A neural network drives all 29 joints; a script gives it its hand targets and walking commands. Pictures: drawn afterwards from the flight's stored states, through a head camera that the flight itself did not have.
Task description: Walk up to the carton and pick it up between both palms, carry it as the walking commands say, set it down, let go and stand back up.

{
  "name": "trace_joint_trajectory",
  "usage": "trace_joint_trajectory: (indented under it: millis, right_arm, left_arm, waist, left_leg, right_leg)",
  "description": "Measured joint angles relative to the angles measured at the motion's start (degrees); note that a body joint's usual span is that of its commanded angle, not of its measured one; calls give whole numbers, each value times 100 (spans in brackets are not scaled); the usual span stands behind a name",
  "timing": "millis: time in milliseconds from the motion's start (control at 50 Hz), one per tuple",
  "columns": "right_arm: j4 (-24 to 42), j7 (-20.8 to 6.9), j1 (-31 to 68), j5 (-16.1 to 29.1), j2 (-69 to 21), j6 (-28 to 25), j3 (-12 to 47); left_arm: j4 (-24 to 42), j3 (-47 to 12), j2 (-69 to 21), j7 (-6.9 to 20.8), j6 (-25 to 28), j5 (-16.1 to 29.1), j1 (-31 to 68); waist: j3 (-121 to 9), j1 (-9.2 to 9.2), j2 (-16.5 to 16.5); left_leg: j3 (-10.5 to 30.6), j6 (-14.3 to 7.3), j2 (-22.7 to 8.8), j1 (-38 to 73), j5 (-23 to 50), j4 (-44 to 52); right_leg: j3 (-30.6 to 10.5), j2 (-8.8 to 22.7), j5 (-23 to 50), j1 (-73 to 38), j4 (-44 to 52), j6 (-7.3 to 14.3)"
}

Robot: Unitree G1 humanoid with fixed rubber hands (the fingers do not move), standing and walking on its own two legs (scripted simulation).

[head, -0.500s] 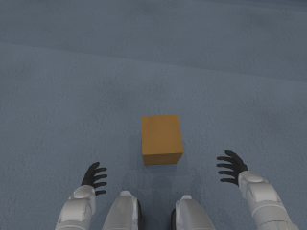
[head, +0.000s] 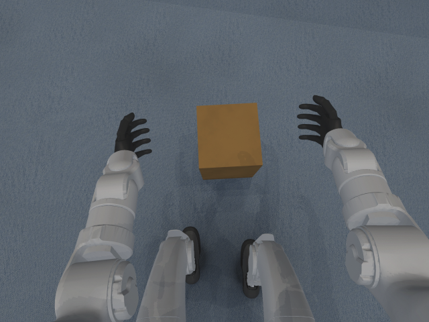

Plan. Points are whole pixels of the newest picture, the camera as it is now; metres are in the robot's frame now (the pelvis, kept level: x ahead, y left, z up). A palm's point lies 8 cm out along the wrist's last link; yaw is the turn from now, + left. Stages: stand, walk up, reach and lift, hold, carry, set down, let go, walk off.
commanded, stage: reach and lift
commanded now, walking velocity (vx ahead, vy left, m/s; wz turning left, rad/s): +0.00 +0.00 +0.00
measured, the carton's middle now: (227, 145) +0.55 -0.02 -0.54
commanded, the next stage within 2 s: none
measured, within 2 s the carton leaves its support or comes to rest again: neither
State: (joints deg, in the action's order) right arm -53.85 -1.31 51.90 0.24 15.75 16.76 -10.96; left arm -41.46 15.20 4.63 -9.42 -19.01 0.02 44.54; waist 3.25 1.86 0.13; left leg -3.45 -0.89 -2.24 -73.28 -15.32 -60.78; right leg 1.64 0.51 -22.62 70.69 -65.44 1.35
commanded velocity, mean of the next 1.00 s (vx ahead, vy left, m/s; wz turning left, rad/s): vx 0.00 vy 0.00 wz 0.00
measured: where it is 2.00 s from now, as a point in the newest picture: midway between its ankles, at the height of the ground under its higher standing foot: (220, 272)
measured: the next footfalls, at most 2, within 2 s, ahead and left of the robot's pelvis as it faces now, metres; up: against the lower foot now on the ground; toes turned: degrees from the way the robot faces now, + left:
none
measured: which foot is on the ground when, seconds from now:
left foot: down 0.00-1.00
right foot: down 0.00-1.00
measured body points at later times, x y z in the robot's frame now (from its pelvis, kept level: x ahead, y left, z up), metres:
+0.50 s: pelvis +0.02 +0.00 -0.01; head +0.33 -0.01 +0.31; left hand +0.52 +0.20 -0.13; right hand +0.56 -0.19 -0.13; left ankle +0.11 +0.12 -0.63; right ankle +0.07 -0.11 -0.63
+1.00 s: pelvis -0.01 +0.00 -0.15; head +0.33 -0.01 +0.15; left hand +0.52 +0.19 -0.28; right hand +0.55 -0.19 -0.28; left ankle +0.11 +0.12 -0.63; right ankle +0.07 -0.11 -0.63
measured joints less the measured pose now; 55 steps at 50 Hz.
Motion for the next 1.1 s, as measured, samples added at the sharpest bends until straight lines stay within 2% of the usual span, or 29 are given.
trace_joint_trajectory:
  millis: [120,240,380,580,680,780,960,1100]
  right_arm:
    - [-173,36,416,198,188,-559,-12]
    - [-373,13,1007,271,343,-873,-61]
    - [-311,-44,1466,62,333,-1020,-262]
    - [-70,-106,1378,-303,166,-1091,-515]
    - [-276,-96,1565,-356,208,-1052,-547]
    - [-436,-22,1850,-216,331,-988,-448]
    - [-396,226,2124,293,530,-894,-18]
    - [-531,390,2388,619,645,-863,288]
  left_arm:
    - [-191,116,177,37,606,9,380]
    - [-413,243,366,152,944,37,924]
    - [-339,475,394,301,1107,-62,1388]
    - [-264,880,256,534,1271,-326,1323]
    - [-479,969,253,509,1271,-386,1509]
    - [-623,880,315,357,1202,-303,1815]
    - [-556,414,491,56,1063,180,2092]
    - [-761,108,664,-49,1044,525,2384]
  waist:
    - [-318,9,18]
    - [-488,60,59]
    - [-586,107,56]
    - [-864,111,17]
    - [-965,99,31]
    - [-930,92,64]
    - [-703,123,79]
    - [-490,136,74]
  left_leg:
    - [11,6,-34,-626,7,14]
    - [24,24,-64,-1140,21,17]
    - [40,40,-80,-1562,97,127]
    - [77,59,-45,-2024,132,146]
    - [30,32,-50,-2559,-35,-415]
    - [9,12,-56,-3257,-327,-1344]
    - [36,-8,-81,-4341,-674,-2750]
    - [50,-9,-89,-4911,-786,-3492]
  right_leg:
    - [6,-38,30,621,45,7]
    - [13,-72,58,1136,61,21]
    - [24,-98,139,1559,179,30]
    - [-70,-139,224,2060,204,-4]
    - [-127,-127,43,2619,-393,-27]
    - [-158,-105,-279,3317,-1354,-41]
    - [-147,-88,-683,4367,-2783,-31]
    - [-141,-73,-843,4929,-3564,-10]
